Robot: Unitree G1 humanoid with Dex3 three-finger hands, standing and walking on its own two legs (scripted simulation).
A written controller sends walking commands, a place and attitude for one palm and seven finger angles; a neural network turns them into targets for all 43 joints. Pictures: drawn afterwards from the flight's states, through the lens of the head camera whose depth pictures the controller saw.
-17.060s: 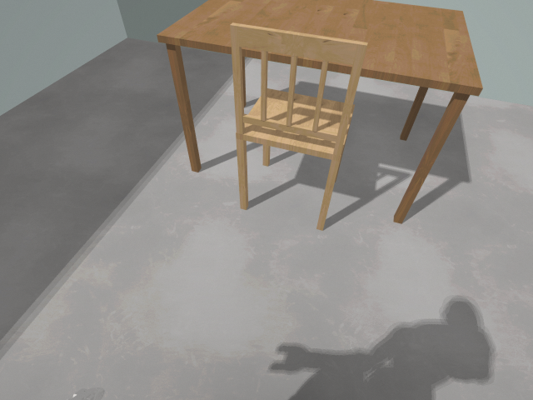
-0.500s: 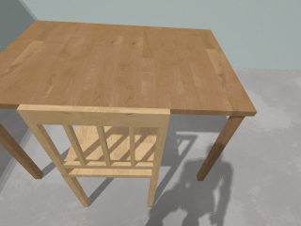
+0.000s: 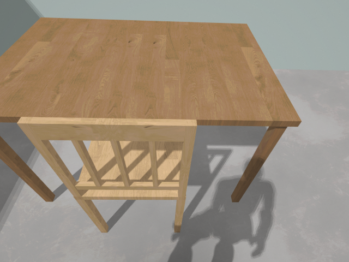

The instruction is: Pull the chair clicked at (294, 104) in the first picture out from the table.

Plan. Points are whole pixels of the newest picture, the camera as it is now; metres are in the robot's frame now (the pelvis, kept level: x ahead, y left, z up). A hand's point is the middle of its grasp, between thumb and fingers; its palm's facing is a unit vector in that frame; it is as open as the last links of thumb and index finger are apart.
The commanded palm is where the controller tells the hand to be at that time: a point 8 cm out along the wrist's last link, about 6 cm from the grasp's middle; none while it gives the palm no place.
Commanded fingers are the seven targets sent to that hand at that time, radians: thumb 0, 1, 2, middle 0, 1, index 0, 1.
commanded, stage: raise the hand toward the chair's back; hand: left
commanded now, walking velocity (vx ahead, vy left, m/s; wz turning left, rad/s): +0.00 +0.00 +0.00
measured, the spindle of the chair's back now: (121, 164) +0.40 +0.18 -0.09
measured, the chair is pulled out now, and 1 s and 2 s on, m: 0.00 0.00 0.00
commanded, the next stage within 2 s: none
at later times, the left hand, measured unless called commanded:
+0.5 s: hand (102, 261) +0.14 +0.17 -0.06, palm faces +0.19 -0.98 -0.08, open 10.6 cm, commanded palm +0.14 +0.21 -0.06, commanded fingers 0.00 0.20 0.60 -0.13 -0.19 -0.13 -0.19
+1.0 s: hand (104, 236) +0.19 +0.17 -0.06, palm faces +0.05 -1.00 -0.05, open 14.9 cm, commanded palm +0.16 +0.23 -0.05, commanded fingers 0.00 -0.38 0.35 -0.07 -0.10 -0.07 -0.10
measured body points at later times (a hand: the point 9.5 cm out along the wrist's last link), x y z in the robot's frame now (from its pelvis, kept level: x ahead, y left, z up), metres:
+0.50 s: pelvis -0.03 -0.04 -0.11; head +0.05 -0.02 +0.33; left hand +0.13 +0.22 -0.05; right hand +0.26 -0.23 -0.15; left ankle -0.03 +0.09 -0.74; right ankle +0.02 -0.12 -0.74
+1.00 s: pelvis -0.02 -0.02 -0.09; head +0.06 -0.01 +0.35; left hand +0.18 +0.23 -0.05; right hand +0.15 -0.29 -0.17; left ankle -0.03 +0.09 -0.74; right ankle +0.02 -0.12 -0.74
